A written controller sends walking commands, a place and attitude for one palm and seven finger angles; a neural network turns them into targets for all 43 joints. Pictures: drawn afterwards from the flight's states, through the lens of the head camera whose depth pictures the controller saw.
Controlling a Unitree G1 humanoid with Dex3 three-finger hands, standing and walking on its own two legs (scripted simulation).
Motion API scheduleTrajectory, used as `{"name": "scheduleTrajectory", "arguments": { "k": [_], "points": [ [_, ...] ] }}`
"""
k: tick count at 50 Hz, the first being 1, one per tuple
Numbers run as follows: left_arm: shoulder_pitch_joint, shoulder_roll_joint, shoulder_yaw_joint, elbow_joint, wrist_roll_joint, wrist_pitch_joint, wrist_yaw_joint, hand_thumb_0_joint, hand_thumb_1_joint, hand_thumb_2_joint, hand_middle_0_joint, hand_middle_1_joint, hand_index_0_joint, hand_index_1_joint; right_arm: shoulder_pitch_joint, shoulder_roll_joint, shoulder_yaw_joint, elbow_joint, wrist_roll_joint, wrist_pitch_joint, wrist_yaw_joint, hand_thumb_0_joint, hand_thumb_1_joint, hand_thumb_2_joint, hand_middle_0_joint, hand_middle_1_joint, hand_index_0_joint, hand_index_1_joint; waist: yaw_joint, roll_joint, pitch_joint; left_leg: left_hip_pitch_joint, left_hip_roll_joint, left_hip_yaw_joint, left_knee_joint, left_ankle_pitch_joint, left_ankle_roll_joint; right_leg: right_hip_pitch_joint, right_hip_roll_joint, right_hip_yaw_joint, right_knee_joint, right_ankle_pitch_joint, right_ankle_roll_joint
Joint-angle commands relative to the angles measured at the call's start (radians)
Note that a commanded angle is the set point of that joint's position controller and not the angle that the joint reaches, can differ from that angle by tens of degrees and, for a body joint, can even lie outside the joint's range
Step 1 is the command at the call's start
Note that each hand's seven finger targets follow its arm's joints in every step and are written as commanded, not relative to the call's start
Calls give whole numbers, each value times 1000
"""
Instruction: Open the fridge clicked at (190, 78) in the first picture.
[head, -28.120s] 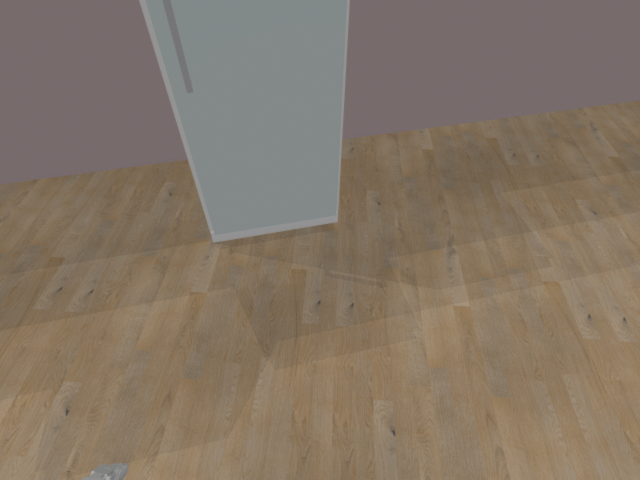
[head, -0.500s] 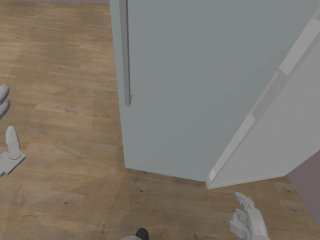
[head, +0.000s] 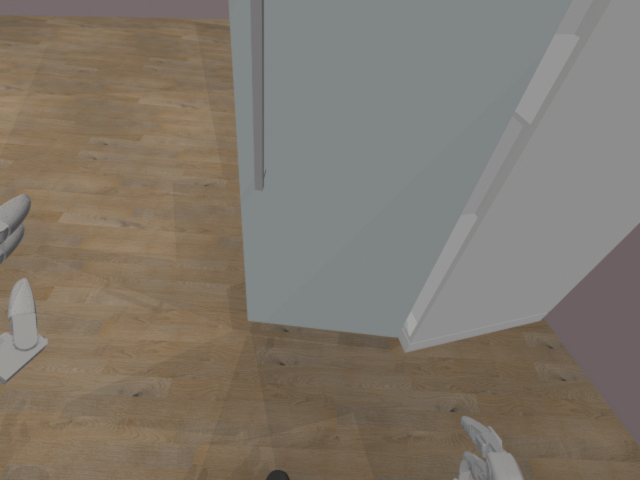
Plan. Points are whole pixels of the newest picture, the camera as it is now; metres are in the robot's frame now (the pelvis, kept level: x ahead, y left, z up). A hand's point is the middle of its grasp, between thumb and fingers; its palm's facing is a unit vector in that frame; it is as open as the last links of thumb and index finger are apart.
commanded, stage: stop stepping back and stand still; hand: left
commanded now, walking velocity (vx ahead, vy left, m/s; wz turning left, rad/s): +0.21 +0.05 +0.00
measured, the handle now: (260, 83) +0.68 +0.17 +0.16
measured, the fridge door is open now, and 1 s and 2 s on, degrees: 70 70 70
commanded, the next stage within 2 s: let the arm hang, fingers relaxed in 1.40 s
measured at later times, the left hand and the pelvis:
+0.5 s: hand out of the picture +0.14 +0.28 +0.18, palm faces +0.44 -0.76 -0.49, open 7.5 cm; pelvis -0.04 +0.02 +0.00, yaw +0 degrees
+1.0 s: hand out of the picture +0.18 +0.32 +0.15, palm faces +0.43 -0.78 -0.45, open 7.5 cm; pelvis -0.01 +0.05 +0.00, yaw +2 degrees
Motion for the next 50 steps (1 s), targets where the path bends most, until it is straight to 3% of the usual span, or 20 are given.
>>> {"name": "scheduleTrajectory", "arguments": {
  "k": [1, 2, 4, 6, 7, 8, 9, 10, 12, 14, 17, 19, 21, 22, 26, 29, 33, 36, 43, 50],
  "points": [
    [-224, 119, 114, -43, -12, -23, 36, 0, 900, 900, -200, -300, -200, -300, -105, -158, -62, -68, 10, -29, -36, 0, -900, -900, 200, 300, 200, 300, -27, -107, -50, 277, 74, -126, 481, -149, -13, -407, -337, 215, -163, -200, -127],
    [-236, 57, 56, 25, -8, -6, 26, 0, 900, 900, -200, -300, -200, -300, -95, -181, -90, -62, 33, -27, -40, 0, -900, -900, 200, 300, 200, 300, -35, -178, 30, 257, 68, -151, 564, -190, -9, -500, -325, 241, -161, -345, -122],
    [-359, 63, 24, 28, 12, -4, 24, 0, 900, 900, -200, -300, -200, -300, -136, -194, -80, -65, 39, -17, -43, 0, -900, -900, 200, 300, 200, 300, -44, -73, 151, 179, 104, -132, 506, -225, 15, -505, -324, 219, -115, -331, -103],
    [-407, 64, 10, 34, 38, -21, 36, 0, 900, 900, -200, -300, -200, -300, -128, -189, -55, -61, 35, -25, -55, 0, -900, -900, 200, 300, 200, 300, -53, 135, 179, 159, 106, -99, 204, -287, 53, -395, -219, 119, 74, -244, -45],
    [-427, 66, 12, -17, 40, -34, 37, 0, 900, 900, -200, -300, -200, -300, -129, -203, -54, -75, 35, -39, -59, 0, -900, -900, 200, 300, 200, 300, -45, 268, 182, 152, 149, -218, 45, -375, 86, -383, -116, 57, 212, -197, -1],
    [-414, 84, 35, -73, 39, -51, 43, 0, 900, 900, -200, -300, -200, -300, -125, -207, -53, -94, 36, -56, -58, 0, -900, -900, 200, 300, 200, 300, -35, 391, 147, 193, 266, -467, -108, -480, 139, -406, -23, -4, 368, -150, 48],
    [-383, 150, 81, -106, 31, -72, 36, 0, 900, 900, -200, -300, -200, -300, -123, -179, -40, -81, 23, -75, -51, 0, -900, -900, 200, 300, 200, 300, -28, 446, 100, 174, 325, -663, -286, -725, 93, -399, 16, 16, 525, -182, 53],
    [-350, 134, 82, -147, 30, -73, 33, 0, 900, 900, -200, -300, -200, -300, -123, -160, -38, -95, 8, -86, -42, 0, -900, -900, 200, 300, 200, 300, -17, 360, 98, 119, 331, -713, -351, -759, 30, -360, 21, 50, 598, -131, 42],
    [-233, 114, 85, -170, 31, -69, 32, 0, 900, 900, -200, -300, -200, -300, -121, -153, -43, -91, 4, -92, -23, 0, -900, -900, 200, 300, 200, 300, 6, 242, 49, 60, 292, -496, -320, -624, 15, -221, 7, 35, 533, -40, 42],
    [-109, 103, 97, -154, 34, -64, 36, 0, 900, 900, -200, -300, -200, -300, -117, -159, -47, -102, 6, -90, -16, 0, -900, -900, 200, 300, 200, 300, 16, 301, -15, 41, 230, -311, -280, -543, 28, -79, 24, -33, 366, -42, 44],
    [-79, 86, 95, -71, 36, -47, 38, 0, 900, 900, -200, -300, -200, -300, -105, -160, -52, -108, 3, -61, -25, 0, -900, -900, 200, 300, 200, 300, -1, 278, -10, -28, 186, -217, -208, -510, 6, 97, 29, -70, 98, -29, 33],
    [-65, 96, 113, 11, 38, -33, 36, 0, 900, 900, -200, -300, -200, -300, -89, -159, -62, -98, -1, -36, -33, 0, -900, -900, 200, 300, 200, 300, -6, 109, -19, -60, 121, -135, 20, -415, 16, 116, -79, 53, -5, -23, -9],
    [-198, 120, 130, 9, 26, -50, 38, 0, 900, 900, -200, -300, -200, -300, -89, -159, -68, -94, 0, -16, -36, 0, -900, -900, 200, 300, 200, 300, -20, -80, 11, -48, 66, -48, 442, -244, 13, -111, -351, 402, -163, -229, -134],
    [-246, 97, 100, 14, 29, -55, 41, 0, 900, 900, -200, -300, -200, -300, -100, -154, -67, -87, 14, -25, -32, 0, -900, -900, 200, 300, 200, 300, -13, -124, 38, -100, 65, -71, 581, -252, 15, -141, -391, 468, -180, -241, -161],
    [-275, 25, 17, 105, 42, -62, 41, 0, 900, 900, -200, -300, -200, -300, -111, -159, -54, -71, 28, -40, -33, 0, -900, -900, 200, 300, 200, 300, -19, -15, 83, 11, 97, -42, 451, -215, 30, -230, -310, 261, -114, -104, -80],
    [-338, 73, 32, -14, 49, -82, 51, 0, 900, 900, -200, -300, -200, -300, -146, -163, -54, -74, 25, -63, -48, 0, -900, -900, 200, 300, 200, 300, -6, -12, 91, 121, 101, -25, 251, -176, 45, -224, -293, 212, -68, -14, -46],
    [-281, 98, 80, -100, 45, -108, 53, 0, 900, 900, -200, -300, -200, -300, -139, -183, -68, -93, 26, -73, -46, 0, -900, -900, 200, 300, 200, 300, 8, 143, 44, 239, 163, -112, 104, 11, 71, -196, -162, 124, 62, 142, 69],
    [-199, 91, 103, -61, 41, -107, 44, 0, 900, 900, -200, -300, -200, -300, -118, -163, -57, -100, 31, -69, -38, 0, -900, -900, 200, 300, 200, 300, -2, 185, 30, 160, 165, -128, 94, 50, 70, -113, -127, 80, 84, 219, 70],
    [-146, 60, 82, 15, 26, -93, 41, 0, 900, 900, -200, -300, -200, -300, -107, -171, -65, -113, 39, -65, -29, 0, -900, -900, 200, 300, 200, 300, -5, 90, -74, 227, 152, -92, 140, 191, 52, -50, -137, 73, 94, 434, 74],
    [-155, 79, 86, -38, 24, -83, 42, 0, 900, 900, -200, -300, -200, -300, -126, -165, -52, -126, 32, -51, -36, 0, -900, -900, 200, 300, 200, 300, -3, 118, -83, 222, 150, -104, 102, 186, 51, -39, -128, 51, 88, 418, 76]
  ]
}}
